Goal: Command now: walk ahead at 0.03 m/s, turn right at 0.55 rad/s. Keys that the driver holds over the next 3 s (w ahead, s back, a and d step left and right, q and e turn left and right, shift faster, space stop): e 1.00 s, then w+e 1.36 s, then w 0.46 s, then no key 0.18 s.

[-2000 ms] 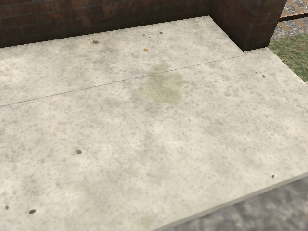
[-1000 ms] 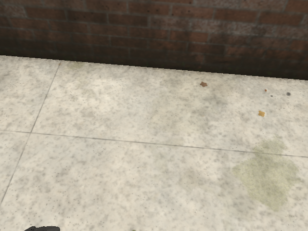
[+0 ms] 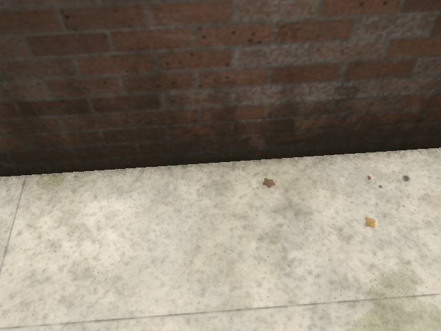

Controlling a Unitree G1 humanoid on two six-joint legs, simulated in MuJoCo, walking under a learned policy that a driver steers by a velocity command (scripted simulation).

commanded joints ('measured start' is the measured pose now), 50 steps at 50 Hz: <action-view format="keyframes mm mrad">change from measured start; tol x32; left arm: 1 85 83 29 -55 2 -5 -17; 50 115 297 92 -208 1 -14 11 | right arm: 1 -62 -174 -46 -58 24 -5 -2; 50 24 -67 -10 -86 -40 -3 26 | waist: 1 51 155 -156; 4 1 -334 -86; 27 -18 -128 -155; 29 46 311 -125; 46 -7 197 -103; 50 3 -337 -144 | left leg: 1 88 247 -149 -81 99 171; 5 -397 -65 -139 647 -538 -73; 10 -337 -48 -206 732 -212 -60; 27 134 -65 -238 -99 25 -20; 30 222 363 -638 -138 353 297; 46 238 246 -177 -60 307 191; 49 7 138 -23 253 23 23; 50 -303 -4 5 570 -539 -76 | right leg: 1 174 27 -53 -186 95 -54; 5 315 -334 552 -504 518 -396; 25 310 -90 545 -386 475 -256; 30 -149 140 200 255 -295 -16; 46 80 37 -39 -157 11 1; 50 559 -287 481 -396 865 -269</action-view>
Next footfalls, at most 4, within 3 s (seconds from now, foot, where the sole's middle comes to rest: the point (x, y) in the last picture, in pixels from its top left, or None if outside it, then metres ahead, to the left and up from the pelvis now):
0.06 right None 0.05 -0.12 -0.77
0.56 left None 0.10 0.09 -0.77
0.98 right None -0.03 -0.15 -0.77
1.46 left None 0.24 -0.10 -0.77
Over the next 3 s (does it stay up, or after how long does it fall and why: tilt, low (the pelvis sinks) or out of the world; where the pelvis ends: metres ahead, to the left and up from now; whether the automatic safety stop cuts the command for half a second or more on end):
stays up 0.31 -0.87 -0.01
